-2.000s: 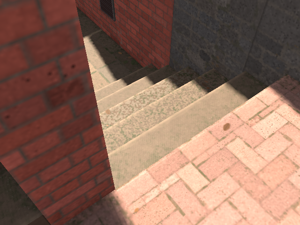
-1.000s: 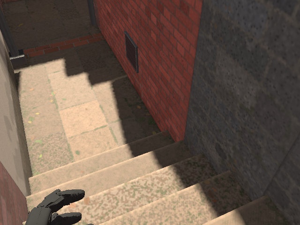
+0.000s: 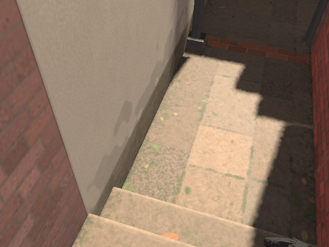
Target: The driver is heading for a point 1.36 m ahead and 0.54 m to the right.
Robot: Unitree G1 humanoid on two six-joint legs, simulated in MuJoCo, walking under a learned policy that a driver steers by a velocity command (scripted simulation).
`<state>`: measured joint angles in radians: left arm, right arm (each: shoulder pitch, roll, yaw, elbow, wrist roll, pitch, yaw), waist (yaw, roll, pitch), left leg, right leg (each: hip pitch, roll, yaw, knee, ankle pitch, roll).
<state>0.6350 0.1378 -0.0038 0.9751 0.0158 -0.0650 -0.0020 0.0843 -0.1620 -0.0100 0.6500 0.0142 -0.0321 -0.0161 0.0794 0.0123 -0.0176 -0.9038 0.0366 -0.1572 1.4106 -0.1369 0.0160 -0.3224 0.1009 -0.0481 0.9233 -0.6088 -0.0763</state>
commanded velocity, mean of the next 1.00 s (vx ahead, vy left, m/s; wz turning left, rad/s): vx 0.54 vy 0.00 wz -0.68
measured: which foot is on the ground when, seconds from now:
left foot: up 0.00-0.20, down 0.22-0.62, up 0.64-1.00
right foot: down 0.00-0.22, up 0.24-0.60, down 0.62-1.00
